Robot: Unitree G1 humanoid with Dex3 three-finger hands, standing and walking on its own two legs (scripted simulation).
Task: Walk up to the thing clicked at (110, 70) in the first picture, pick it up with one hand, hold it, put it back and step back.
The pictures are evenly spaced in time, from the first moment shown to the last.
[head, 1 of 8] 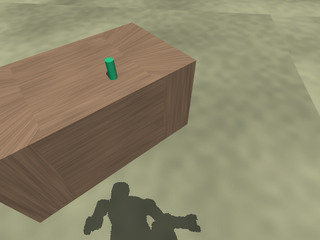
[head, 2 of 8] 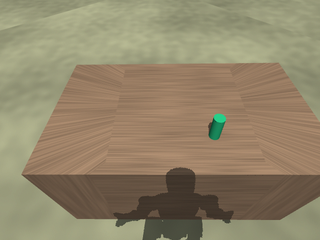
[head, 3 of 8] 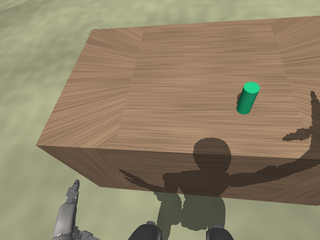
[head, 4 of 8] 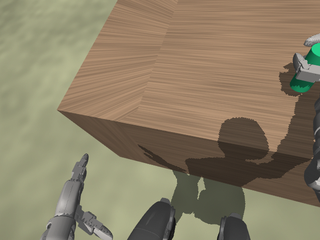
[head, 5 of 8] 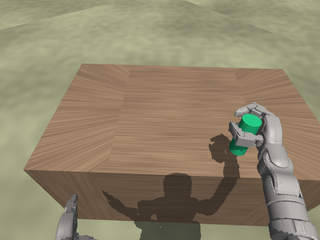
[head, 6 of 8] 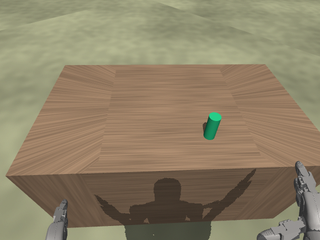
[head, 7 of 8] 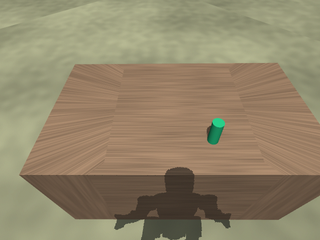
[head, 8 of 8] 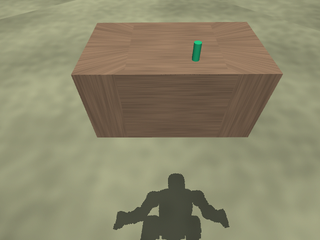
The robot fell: no
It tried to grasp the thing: yes
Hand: right
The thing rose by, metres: 0.23
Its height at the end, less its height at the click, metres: +0.00
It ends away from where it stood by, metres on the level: 0.02
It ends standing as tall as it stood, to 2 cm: yes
